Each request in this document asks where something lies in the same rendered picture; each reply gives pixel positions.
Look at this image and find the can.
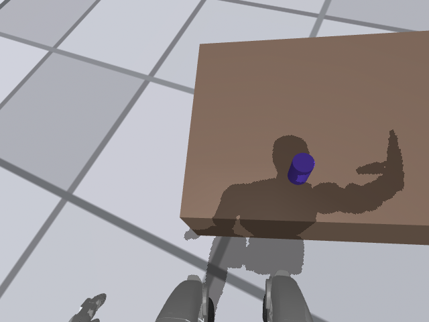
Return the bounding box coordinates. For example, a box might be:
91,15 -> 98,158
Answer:
288,153 -> 315,185

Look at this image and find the left robot hand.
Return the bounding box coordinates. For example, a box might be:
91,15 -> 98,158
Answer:
69,293 -> 107,322

